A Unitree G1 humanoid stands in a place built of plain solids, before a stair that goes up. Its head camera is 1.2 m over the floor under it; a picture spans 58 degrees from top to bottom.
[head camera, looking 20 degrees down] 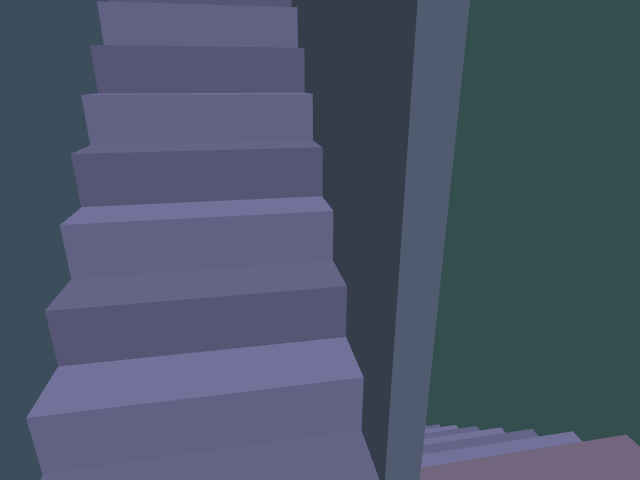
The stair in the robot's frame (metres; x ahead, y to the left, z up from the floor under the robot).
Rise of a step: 0.19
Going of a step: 0.22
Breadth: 0.90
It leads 10 degrees to the left of straight ahead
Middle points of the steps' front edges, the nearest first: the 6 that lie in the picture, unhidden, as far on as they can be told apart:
0.97 0.31 0.39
1.19 0.35 0.58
1.40 0.39 0.77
1.62 0.43 0.96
1.83 0.47 1.16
2.05 0.51 1.35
